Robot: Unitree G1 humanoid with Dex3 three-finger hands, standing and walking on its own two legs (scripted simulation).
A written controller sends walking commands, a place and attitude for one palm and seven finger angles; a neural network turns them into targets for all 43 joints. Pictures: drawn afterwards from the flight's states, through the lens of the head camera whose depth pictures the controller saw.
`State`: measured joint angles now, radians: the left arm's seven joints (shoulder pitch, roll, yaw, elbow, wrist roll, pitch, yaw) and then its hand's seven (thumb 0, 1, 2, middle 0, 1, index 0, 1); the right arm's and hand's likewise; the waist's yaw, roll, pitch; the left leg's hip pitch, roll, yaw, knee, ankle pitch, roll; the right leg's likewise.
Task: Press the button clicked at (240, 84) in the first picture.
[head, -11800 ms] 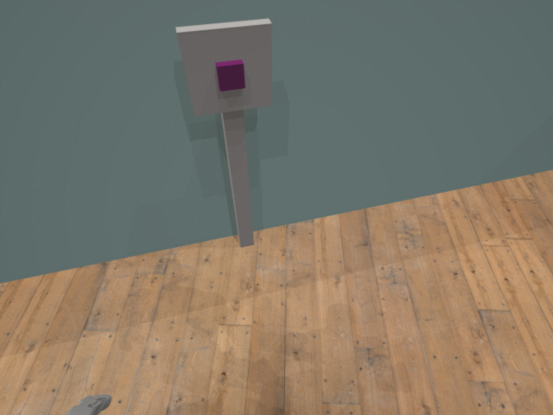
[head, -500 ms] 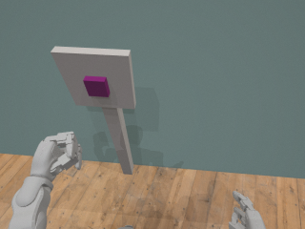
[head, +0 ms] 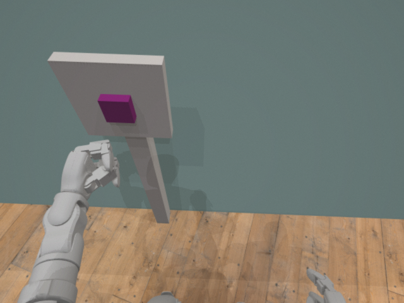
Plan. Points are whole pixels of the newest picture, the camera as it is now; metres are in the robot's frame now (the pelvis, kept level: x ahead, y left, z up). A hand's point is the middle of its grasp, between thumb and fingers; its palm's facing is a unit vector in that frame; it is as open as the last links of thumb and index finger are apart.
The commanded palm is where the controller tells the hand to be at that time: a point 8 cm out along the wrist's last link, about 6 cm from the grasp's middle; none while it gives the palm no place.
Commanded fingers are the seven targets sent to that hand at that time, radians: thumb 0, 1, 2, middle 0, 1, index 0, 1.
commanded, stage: aim a knuckle at the button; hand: left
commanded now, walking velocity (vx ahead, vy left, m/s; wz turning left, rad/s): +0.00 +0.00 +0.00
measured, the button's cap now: (118, 107) +0.50 +0.20 +0.09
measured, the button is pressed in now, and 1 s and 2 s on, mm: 0 0 10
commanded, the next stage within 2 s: press the button with the knuckle in 1.04 s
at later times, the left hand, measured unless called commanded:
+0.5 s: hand (127, 149) +0.41 +0.17 +0.05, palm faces -0.02 -1.00 -0.02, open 3.1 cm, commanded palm +0.38 +0.23 +0.06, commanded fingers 0.00 0.90 0.90 -1.30 -1.50 -1.30 -1.50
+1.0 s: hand (129, 153) +0.40 +0.17 +0.05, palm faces -0.01 -1.00 -0.02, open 3.1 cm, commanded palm +0.37 +0.22 +0.06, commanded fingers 0.00 0.90 0.90 -1.30 -1.50 -1.30 -1.50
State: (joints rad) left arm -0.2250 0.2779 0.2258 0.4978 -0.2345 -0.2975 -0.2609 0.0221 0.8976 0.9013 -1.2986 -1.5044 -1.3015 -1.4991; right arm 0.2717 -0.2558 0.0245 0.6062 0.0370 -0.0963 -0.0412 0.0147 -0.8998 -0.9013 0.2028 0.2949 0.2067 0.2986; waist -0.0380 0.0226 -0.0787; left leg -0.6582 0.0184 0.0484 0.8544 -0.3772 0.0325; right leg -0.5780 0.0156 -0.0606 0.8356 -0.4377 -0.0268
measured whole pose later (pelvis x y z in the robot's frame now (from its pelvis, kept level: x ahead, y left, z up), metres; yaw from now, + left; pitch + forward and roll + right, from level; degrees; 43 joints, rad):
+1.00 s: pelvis +0.00 +0.00 -0.01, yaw -1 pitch +13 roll -1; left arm -0.44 0.28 0.24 0.76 -0.18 -0.37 -0.21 0.02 0.90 0.90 -1.30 -1.50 -1.30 -1.50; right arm 0.30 -0.26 0.02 0.60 0.03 0.02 -0.01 0.01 -0.90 -0.90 0.20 0.29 0.21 0.30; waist -0.06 0.02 -0.10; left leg -0.74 0.03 0.05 0.91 -0.40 0.03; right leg -0.66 0.03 -0.06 0.89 -0.45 -0.03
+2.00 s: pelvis -0.01 +0.00 -0.02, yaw +0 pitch +16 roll -2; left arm -0.73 0.38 0.30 1.07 -0.14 -0.42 -0.23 -0.02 0.81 0.92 -1.30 -1.50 -1.30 -1.50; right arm 0.33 -0.26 0.02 0.65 0.02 0.04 -0.02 0.01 -0.90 -0.90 0.20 0.29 0.21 0.30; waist -0.10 0.02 -0.10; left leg -0.85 0.04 0.03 0.97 -0.40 0.03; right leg -0.76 0.03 -0.07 0.93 -0.46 -0.03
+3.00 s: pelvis -0.03 +0.01 -0.02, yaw -1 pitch +17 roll -3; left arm -0.77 0.38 0.29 1.08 -0.13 -0.42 -0.17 -0.01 0.78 0.93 -1.30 -1.50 -1.33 -1.50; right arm 0.38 -0.27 0.03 0.65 0.01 0.01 0.00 0.01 -0.90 -0.90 0.20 0.29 0.21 0.30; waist -0.12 0.03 -0.10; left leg -0.91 0.03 0.03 1.00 -0.38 0.05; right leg -0.82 0.03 -0.07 0.96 -0.43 -0.02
